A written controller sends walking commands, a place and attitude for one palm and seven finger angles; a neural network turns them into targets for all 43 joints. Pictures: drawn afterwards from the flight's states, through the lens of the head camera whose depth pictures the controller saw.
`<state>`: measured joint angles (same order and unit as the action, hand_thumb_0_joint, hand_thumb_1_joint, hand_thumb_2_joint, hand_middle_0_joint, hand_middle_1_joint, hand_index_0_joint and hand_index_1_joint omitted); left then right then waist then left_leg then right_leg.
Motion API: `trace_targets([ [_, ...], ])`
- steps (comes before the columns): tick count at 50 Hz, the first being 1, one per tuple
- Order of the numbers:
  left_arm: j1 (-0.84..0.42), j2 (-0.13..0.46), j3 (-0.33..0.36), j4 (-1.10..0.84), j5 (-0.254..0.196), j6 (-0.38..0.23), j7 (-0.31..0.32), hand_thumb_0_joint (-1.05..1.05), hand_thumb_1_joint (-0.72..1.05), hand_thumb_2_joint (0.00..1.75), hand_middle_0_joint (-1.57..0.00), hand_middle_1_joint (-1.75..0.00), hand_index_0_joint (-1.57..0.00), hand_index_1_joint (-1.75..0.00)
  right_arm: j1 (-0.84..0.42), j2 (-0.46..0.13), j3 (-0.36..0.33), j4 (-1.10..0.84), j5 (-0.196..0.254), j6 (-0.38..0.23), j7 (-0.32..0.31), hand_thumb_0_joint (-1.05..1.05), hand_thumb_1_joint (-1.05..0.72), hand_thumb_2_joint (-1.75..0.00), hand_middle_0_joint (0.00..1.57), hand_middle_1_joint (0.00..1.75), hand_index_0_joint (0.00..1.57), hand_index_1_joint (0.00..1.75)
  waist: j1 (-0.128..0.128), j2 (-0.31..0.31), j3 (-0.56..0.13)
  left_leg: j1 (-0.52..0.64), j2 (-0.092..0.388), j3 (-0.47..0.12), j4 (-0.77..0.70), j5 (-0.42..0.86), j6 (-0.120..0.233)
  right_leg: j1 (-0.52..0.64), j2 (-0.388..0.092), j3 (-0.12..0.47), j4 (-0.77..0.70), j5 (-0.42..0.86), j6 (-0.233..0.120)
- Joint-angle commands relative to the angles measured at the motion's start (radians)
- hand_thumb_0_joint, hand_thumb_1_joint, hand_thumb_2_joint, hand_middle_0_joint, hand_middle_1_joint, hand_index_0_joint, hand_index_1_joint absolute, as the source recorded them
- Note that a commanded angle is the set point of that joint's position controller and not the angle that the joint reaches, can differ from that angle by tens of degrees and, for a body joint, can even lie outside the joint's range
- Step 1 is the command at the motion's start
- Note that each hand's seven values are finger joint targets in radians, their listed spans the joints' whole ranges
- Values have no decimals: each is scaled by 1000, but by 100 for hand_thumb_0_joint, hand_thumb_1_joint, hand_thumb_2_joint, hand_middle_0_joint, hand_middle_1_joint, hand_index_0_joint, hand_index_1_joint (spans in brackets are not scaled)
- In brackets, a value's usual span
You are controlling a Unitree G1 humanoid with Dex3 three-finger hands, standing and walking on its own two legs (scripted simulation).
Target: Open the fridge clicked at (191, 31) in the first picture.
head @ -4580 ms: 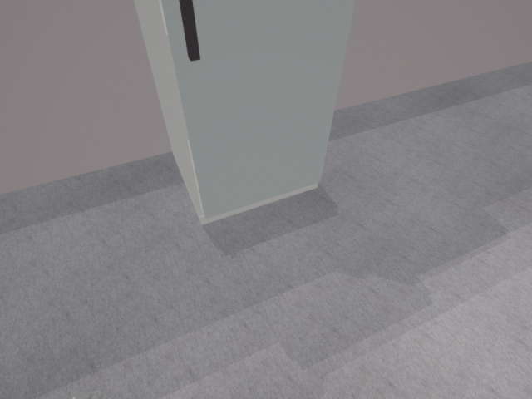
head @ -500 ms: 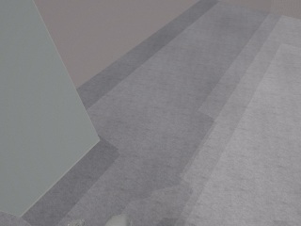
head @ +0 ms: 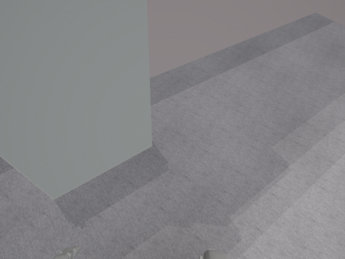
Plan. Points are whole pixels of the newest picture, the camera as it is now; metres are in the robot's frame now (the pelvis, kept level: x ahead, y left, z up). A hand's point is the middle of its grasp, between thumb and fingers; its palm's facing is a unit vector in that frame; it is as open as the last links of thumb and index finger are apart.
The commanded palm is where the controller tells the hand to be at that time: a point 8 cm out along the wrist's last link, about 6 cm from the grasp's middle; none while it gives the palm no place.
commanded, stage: turn to face it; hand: left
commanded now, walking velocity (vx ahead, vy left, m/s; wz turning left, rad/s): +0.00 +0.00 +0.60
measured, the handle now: out of the picture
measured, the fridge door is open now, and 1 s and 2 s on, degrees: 0 0 0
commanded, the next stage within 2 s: take the last steps up to it in 1.04 s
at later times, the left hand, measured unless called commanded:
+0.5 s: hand out of the picture +0.02 +0.18 -0.16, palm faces +0.32 -0.91 -0.27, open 7.4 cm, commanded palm none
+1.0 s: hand out of the picture -0.03 +0.22 -0.16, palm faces +0.54 -0.80 -0.26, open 7.4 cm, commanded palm none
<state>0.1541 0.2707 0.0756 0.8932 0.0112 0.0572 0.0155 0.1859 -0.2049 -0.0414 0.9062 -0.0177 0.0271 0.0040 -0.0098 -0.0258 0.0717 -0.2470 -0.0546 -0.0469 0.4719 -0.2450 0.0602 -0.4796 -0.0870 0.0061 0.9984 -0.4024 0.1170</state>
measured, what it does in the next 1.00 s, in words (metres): steps on the spot, turning left: right foot, then left foot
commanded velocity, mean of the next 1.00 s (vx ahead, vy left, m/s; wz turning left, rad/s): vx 0.00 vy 0.00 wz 0.46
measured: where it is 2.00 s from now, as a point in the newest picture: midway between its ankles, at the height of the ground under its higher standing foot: outside the picture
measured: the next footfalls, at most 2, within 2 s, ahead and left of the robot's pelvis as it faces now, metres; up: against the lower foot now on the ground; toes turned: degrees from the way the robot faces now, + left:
right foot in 0.18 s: +0.06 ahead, -0.15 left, +0.00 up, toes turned +6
left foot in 0.60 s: -0.01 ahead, +0.12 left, +0.00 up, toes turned +29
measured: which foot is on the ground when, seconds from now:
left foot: down 0.00-0.18, up 0.20-0.58, down 0.60-1.00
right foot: up 0.00-0.16, down 0.18-0.60, up 0.62-1.00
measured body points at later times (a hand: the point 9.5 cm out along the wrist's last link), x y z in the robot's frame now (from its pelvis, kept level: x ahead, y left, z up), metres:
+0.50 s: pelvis +0.00 -0.03 +0.00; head +0.05 -0.03 +0.44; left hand +0.00 +0.23 -0.14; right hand +0.16 -0.27 -0.15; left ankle -0.05 +0.10 -0.69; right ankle +0.02 -0.15 -0.74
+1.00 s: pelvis +0.00 +0.00 +0.00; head +0.02 +0.01 +0.45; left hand -0.06 +0.26 -0.14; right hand +0.19 -0.17 -0.15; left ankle -0.04 +0.10 -0.74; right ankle +0.08 -0.11 -0.71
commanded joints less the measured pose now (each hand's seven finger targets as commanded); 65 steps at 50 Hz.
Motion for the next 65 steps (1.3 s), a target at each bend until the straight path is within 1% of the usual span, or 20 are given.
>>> trace_targets([
  [1, -61, 66, 11, -112, -3, -30, 6, 0, 90, 90, -20, -30, -20, -30, 58, -233, -78, -48, -5, -14, -13, 0, -90, -90, 20, 30, 20, 30, -35, 163, -122, 156, 266, -311, -82, 498, 126, -21, 30, 7, -115, -34, -12],
  [7, 64, 81, 11, -100, -11, -56, 18, 0, 90, 90, -20, -30, -20, -30, 10, -209, -83, -64, 5, -9, -10, 0, -90, -90, 20, 30, 20, 30, 36, 127, -175, -19, 180, -331, 63, 453, 42, 348, 47, 5, -591, 207, -42],
  [9, 98, 218, 34, -100, 11, -69, 28, 0, 90, 90, -20, -30, -20, -30, 53, -109, -68, -94, 12, -12, -1, 0, -90, -90, 20, 30, 20, 30, 41, -267, -189, -361, -44, -27, 421, -335, -108, 570, -396, 367, -689, 488, -216],
  [10, 93, 198, 30, -108, 3, -66, 28, 0, 90, 90, -20, -30, -20, -30, 55, -155, -80, -79, -4, 3, -5, 0, -90, -90, 20, 30, 20, 30, 38, -205, -186, -326, 10, -63, 603, -354, -102, 458, -406, 324, -687, 470, -268],
  [14, -25, 94, 2, -123, 5, -68, 22, 0, 90, 90, -20, -30, -20, -30, 42, -127, -72, -40, -5, 29, 21, 0, -90, -90, 20, 30, 20, 30, -22, -139, -31, -335, 74, 5, 790, -148, -128, 302, -233, 36, -661, 487, -219],
  [24, 111, 171, 26, -65, 19, -52, 17, 0, 90, 90, -20, -30, -20, -30, -98, -104, -42, -80, 5, 21, 31, 0, -90, -90, 20, 30, 20, 30, 53, -213, -72, -193, 85, 145, 362, -198, -125, 388, -276, -91, -579, 627, -226],
  [28, 103, 179, 35, -54, 7, -42, 10, 0, 90, 90, -20, -30, -20, -30, 14, -149, -48, -66, 1, -2, 25, 0, -90, -90, 20, 30, 20, 30, -12, -123, -149, 76, 71, 173, -13, 38, -90, 322, -252, -181, -348, 607, -136],
  [29, 114, 136, 30, -74, -1, -39, 3, 0, 90, 90, -20, -30, -20, -30, 85, -254, -72, -57, -6, -14, 20, 0, -90, -90, 20, 30, 20, 30, -52, 116, -218, 289, 247, -52, -77, 300, -14, 115, -166, -216, -124, 348, -70],
  [30, 72, 66, 3, -119, -3, -38, -2, 0, 90, 90, -20, -30, -20, -30, 149, -352, -93, -46, 0, -14, 13, 0, -90, -90, 20, 30, 20, 30, -82, 362, -223, 346, 482, -336, -94, 741, 133, -104, -48, -170, 77, -277, -15],
  [31, 21, 88, 0, -125, 6, -21, 13, 0, 90, 90, -20, -30, -20, -30, 185, -342, -86, -22, 6, -10, 4, 0, -90, -90, 20, 30, 20, 30, -93, 246, -233, 297, 501, -298, -74, 691, 165, -93, -59, -58, 152, -290, -32],
  [34, 9, 80, 9, -72, 2, -27, 3, 0, 90, 90, -20, -30, -20, -30, 30, -238, -55, -54, -3, -17, -17, 0, -90, -90, 20, 30, 20, 30, -32, 202, -104, 156, 345, -165, -85, 599, 116, -99, -58, -21, 187, -91, -27],
  [37, 81, 77, 7, -36, 2, -22, -5, 0, 90, 90, -20, -30, -20, -30, -17, -216, -44, -66, 1, -24, -17, 0, -90, -90, 20, 30, 20, 30, 1, 177, -122, 139, 289, -92, -106, 559, 94, -36, -38, -38, 126, -13, -19],
  [46, 39, 42, -7, -49, 0, -25, 4, 0, 90, 90, -20, -30, -20, -30, 16, -201, -49, -40, -6, -10, -15, 0, -90, -90, 20, 30, 20, 30, -16, 177, -88, 90, 292, -195, -131, 389, 119, 76, 18, -43, -164, -32, -35],
  [50, 119, 26, -8, -25, -5, -39, 11, 0, 90, 90, -20, -30, -20, -30, -11, -189, -52, -35, -4, -4, -14, 0, -90, -90, 20, 30, 20, 30, 22, 156, -87, -5, 256, -219, -83, 319, 89, 247, 53, -62, -401, 94, -53],
  [52, 166, 75, 2, -12, 3, -60, 18, 0, 90, 90, -20, -30, -20, -30, 5, -133, -44, -30, 10, -10, -7, 0, -90, -90, 20, 30, 20, 30, 46, 33, -110, -130, 169, -160, 58, 157, 6, 433, -41, 29, -649, 235, -77],
  [53, 170, 159, 17, -9, 18, -71, 25, 0, 90, 90, -20, -30, -20, -30, 27, -63, -33, -44, 18, -10, -3, 0, -90, -90, 20, 30, 20, 30, 37, -226, -109, -275, 20, 1, 253, -152, -72, 484, -286, 280, -720, 322, -171],
  [54, 168, 182, 17, -29, 11, -66, 21, 0, 90, 90, -20, -30, -20, -30, 6, -99, -47, -55, 7, 7, -8, 0, -90, -90, 20, 30, 20, 30, 57, -237, -102, -247, 19, -20, 436, -334, -77, 332, -389, 319, -756, 288, -265],
  [55, 129, 156, 18, -32, 10, -63, 23, 0, 90, 90, -20, -30, -20, -30, -17, -110, -55, -42, 1, 22, -5, 0, -90, -90, 20, 30, 20, 30, 48, -231, -55, -241, 36, -50, 564, -308, -71, 224, -348, 312, -787, 169, -279],
  [58, 49, 75, 2, -39, 10, -68, 21, 0, 90, 90, -20, -30, -20, -30, 51, -90, -50, 17, -5, 25, 8, 0, -90, -90, 20, 30, 20, 30, -3, -107, -28, -253, 70, -9, 686, -141, -87, 236, -219, 115, -755, 172, -234],
  [65, 213, 74, 5, 61, 19, -96, 10, 0, 90, 90, -20, -30, -20, -30, -14, -60, -37, 22, -11, 1, 23, 0, -90, -90, 20, 30, 20, 30, 66, -136, -3, -279, 121, 77, 428, -134, -101, 360, -239, 113, -835, -49, -240],
])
